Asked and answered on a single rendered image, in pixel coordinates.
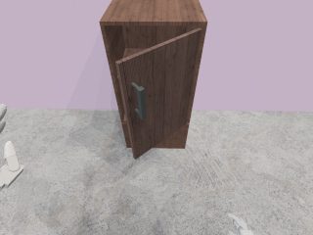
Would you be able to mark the right robot hand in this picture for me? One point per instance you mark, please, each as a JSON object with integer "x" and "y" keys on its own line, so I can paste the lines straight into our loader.
{"x": 239, "y": 225}

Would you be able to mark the left robot hand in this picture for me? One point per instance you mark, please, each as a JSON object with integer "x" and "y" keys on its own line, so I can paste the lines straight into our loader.
{"x": 10, "y": 171}

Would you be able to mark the cupboard door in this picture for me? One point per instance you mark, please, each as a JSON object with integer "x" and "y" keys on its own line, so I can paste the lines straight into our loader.
{"x": 167, "y": 72}

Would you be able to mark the handle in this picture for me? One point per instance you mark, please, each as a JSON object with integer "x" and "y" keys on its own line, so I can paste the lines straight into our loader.
{"x": 141, "y": 97}

